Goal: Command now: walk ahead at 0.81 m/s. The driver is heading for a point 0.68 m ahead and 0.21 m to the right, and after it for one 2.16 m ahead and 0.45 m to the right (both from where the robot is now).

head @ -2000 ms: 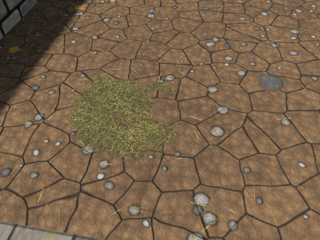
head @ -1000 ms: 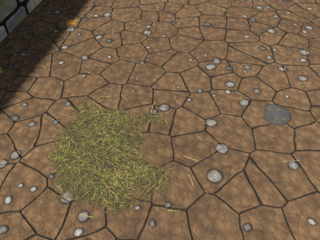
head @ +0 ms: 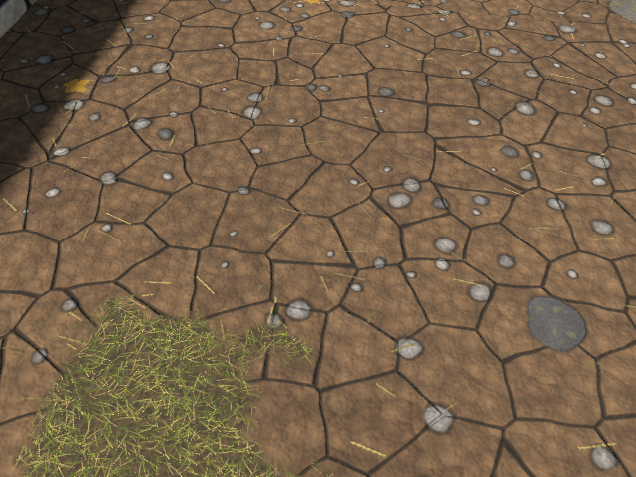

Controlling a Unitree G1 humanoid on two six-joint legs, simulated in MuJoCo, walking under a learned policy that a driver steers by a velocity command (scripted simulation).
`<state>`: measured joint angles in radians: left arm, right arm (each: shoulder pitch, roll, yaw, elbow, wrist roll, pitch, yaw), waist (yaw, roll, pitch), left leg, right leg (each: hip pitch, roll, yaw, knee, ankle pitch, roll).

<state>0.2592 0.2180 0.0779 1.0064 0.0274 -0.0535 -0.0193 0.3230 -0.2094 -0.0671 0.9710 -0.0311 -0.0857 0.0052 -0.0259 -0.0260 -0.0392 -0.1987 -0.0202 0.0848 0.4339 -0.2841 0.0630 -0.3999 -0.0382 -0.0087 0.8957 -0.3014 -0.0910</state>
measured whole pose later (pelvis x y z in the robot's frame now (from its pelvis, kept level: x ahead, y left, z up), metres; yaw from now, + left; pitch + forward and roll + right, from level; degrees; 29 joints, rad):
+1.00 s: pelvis +0.75 -0.07 +0.00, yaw -28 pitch +1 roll +0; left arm 0.17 0.36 0.10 0.75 0.03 0.01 -0.02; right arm 0.20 -0.26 -0.03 0.77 -0.03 -0.09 -0.01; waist -0.01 -0.03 0.11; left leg -0.34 0.06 0.11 0.47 -0.15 0.01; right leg -0.57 0.05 0.03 1.20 -0.42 0.00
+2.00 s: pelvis +0.86 -0.13 +0.00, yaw -32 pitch -2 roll +0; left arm 0.25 0.21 0.02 1.04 0.01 0.00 0.03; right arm 0.26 -0.20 -0.01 1.01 -0.01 0.00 -0.03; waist 0.01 0.00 0.02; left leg -0.10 -0.02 0.02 0.39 -0.26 0.03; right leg -0.21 0.03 0.03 0.38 -0.14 -0.01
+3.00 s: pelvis +0.89 -0.13 +0.00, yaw -32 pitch -1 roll +0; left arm 0.28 0.14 0.00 1.19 0.00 0.00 0.05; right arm 0.34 -0.13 0.01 1.14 -0.01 -0.02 -0.05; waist 0.00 0.00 0.03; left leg -0.07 -0.04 0.01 0.38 -0.28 0.05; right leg -0.19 0.01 0.03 0.39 -0.18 0.01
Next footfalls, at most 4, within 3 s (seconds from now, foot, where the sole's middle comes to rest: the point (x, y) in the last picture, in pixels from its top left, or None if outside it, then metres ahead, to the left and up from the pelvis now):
0.36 right None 0.44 -0.11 -0.78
0.80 left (314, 326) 0.90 -0.01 -0.78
1.22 right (419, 334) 0.87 -0.26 -0.78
1.50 left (330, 316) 0.93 -0.05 -0.78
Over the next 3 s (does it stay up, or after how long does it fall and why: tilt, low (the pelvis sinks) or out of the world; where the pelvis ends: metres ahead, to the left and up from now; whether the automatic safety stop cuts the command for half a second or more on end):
stays up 0.89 -0.13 0.00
